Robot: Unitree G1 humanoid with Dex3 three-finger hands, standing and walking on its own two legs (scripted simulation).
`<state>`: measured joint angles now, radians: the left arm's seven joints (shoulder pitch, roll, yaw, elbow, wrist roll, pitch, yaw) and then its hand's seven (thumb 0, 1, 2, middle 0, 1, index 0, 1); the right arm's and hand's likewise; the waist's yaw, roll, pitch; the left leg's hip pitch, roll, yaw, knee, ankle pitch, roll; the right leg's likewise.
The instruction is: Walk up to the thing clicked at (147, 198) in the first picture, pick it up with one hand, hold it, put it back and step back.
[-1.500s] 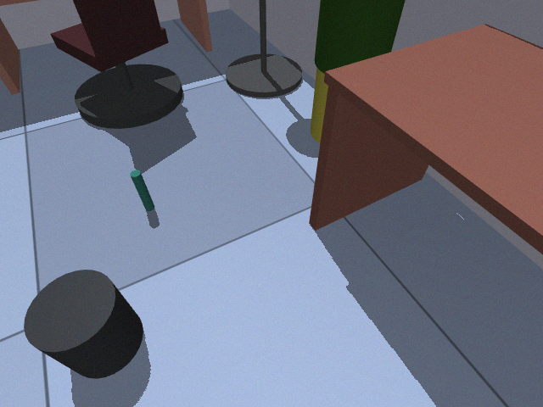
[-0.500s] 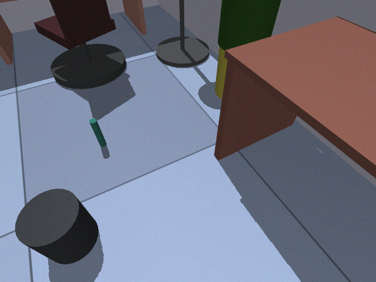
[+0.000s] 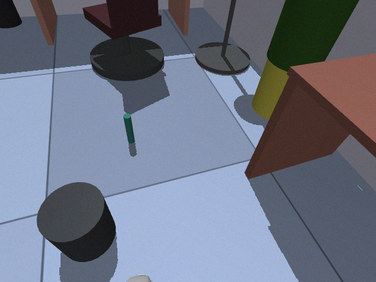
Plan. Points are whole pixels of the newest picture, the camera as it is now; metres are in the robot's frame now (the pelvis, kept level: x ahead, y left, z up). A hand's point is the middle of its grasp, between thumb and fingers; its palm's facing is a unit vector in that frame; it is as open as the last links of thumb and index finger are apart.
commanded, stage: walk up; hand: left
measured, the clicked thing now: (129, 129) +1.07 +0.35 -0.63
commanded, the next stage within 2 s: none
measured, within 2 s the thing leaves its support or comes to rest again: neither
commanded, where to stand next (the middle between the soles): +0.76 +0.08 m, yaw +11 degrees
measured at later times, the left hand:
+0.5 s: hand (75, 217) +0.28 +0.29 -0.11, palm faces +0.11 -0.91 -0.40, open 7.3 cm
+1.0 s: hand (81, 185) +0.39 +0.32 -0.15, palm faces +0.16 -0.93 -0.32, open 7.3 cm
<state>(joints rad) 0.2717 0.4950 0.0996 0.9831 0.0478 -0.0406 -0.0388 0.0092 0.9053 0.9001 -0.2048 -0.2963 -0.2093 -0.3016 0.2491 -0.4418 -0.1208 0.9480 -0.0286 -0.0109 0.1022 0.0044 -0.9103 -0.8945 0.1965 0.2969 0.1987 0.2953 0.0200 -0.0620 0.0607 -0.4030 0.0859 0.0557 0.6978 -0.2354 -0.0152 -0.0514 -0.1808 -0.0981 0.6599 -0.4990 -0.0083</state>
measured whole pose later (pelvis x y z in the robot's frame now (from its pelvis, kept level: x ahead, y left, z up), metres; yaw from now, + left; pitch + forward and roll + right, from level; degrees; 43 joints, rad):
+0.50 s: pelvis +0.23 +0.00 +0.01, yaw +8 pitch -2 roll +0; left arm 0.22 0.40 0.07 0.88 0.02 -0.08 -0.06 0.01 0.91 0.90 -0.20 -0.30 -0.21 -0.30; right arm 0.37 -0.41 -0.05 0.86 0.00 -0.04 0.03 0.01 -0.91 -0.89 0.20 0.30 0.20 0.30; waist 0.00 0.05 0.08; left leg -0.19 0.01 -0.06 0.91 -0.48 0.04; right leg -0.37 -0.04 -0.09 0.64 -0.23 -0.02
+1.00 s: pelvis +0.43 +0.05 +0.01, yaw +12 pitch -3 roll -1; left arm 0.36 0.41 0.03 0.86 0.00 -0.03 -0.03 0.01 0.91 0.90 -0.20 -0.30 -0.21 -0.30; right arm 0.23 -0.37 -0.05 0.78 0.00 -0.07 0.05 0.00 -0.91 -0.89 0.20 0.30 0.20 0.30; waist 0.03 -0.04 0.11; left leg -0.35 0.02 0.06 0.63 -0.23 0.05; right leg -0.31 -0.02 -0.01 1.13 -0.48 -0.05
